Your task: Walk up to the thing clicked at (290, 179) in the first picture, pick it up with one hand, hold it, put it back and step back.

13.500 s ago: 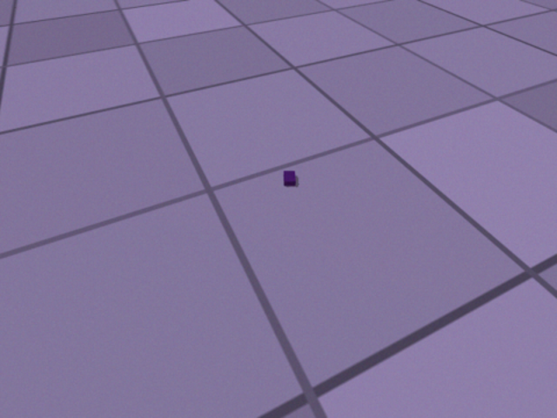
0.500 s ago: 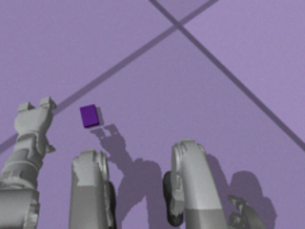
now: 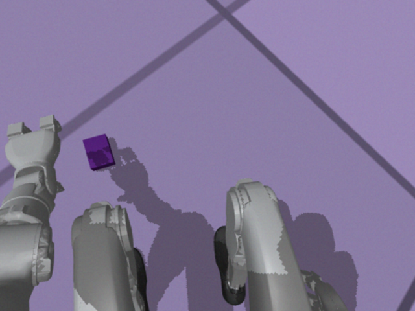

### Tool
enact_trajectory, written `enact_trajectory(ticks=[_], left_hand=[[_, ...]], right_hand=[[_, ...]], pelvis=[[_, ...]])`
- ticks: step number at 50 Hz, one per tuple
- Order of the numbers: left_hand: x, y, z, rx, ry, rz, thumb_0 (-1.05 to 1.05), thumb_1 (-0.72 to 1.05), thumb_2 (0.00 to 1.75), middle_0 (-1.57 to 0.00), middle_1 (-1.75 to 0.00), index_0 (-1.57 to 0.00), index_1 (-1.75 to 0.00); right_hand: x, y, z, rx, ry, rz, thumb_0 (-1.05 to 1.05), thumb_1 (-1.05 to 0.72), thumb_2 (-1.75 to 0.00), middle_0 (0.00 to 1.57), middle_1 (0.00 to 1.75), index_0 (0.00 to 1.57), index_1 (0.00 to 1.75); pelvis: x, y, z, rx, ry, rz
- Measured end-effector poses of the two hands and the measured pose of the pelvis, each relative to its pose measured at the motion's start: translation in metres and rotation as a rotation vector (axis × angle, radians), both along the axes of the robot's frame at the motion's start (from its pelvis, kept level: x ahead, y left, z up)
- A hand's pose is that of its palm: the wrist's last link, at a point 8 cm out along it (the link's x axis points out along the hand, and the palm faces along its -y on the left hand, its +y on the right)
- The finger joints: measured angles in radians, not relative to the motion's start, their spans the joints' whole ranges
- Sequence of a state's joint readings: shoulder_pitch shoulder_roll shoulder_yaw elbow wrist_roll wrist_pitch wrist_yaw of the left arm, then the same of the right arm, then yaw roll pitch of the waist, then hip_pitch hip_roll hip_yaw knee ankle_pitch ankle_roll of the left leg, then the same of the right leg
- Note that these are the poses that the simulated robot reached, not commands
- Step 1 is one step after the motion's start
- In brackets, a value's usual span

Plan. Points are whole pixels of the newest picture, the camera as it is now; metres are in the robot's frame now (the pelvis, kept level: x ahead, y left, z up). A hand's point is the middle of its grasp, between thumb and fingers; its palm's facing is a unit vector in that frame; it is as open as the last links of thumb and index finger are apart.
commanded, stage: rise first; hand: left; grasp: from above
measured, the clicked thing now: (99, 152) +0.49 +0.21 -0.35
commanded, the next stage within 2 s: approach in 0.66 s
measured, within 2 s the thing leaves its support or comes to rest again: neither
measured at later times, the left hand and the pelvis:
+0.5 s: hand (59, 160) +0.44 +0.26 -0.20, palm faces -0.43 -0.11 -0.90, open 14.0 cm; pelvis +0.00 +0.00 -0.02, yaw -1 degrees
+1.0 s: hand (76, 150) +0.47 +0.23 -0.23, palm faces -0.44 -0.09 -0.89, open 14.1 cm; pelvis +0.00 +0.00 -0.04, yaw -2 degrees
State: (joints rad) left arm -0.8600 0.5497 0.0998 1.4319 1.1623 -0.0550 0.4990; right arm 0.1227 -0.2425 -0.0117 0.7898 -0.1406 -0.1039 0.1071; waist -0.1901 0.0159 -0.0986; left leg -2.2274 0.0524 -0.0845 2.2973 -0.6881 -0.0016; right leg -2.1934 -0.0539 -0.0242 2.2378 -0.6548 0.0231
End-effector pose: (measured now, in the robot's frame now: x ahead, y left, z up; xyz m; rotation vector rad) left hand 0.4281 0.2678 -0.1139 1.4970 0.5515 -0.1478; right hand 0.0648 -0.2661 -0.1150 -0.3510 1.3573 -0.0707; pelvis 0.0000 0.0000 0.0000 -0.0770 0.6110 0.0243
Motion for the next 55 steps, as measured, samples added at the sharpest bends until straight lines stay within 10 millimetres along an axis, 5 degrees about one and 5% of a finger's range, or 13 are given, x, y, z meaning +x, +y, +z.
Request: enact_trajectory(ticks=[43, 55], left_hand=[[0.024, -0.012, -0.047, -0.017, 0.015, -0.017, 0.00, -0.53, 1.00, -0.09, -1.01, -0.09, -1.01], [0.075, -0.066, -0.061, -0.060, -0.049, -0.102, 0.00, -0.53, 1.00, -0.09, -1.02, -0.09, -1.02]], right_hand=[[-0.027, -0.005, -0.021, 0.038, 0.093, 0.021, 0.00, -0.90, -0.90, 0.20, 0.30, 0.20, 0.30], [-0.054, -0.005, -0.012, 0.032, 0.149, 0.050, 0.00, -0.90, -0.89, 0.20, 0.30, 0.20, 0.30]], pelvis=[[0.005, 0.000, -0.033, -0.015, -0.011, -0.014], [0.005, 0.000, -0.045, -0.035, -0.023, -0.026]])
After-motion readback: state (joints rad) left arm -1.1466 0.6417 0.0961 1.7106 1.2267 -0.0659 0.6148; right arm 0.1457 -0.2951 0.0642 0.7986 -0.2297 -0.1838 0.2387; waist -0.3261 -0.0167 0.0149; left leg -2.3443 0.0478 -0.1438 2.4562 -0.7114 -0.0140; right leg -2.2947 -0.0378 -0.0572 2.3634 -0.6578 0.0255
